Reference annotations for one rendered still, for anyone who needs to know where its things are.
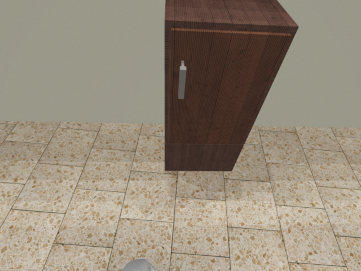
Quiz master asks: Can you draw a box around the cupboard door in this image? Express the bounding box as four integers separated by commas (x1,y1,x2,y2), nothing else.
169,28,291,145

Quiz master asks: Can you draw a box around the robot left thigh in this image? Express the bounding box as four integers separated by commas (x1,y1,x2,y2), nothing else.
122,259,155,271

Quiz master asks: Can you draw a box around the handle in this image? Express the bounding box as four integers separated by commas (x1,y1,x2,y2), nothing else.
178,60,186,99

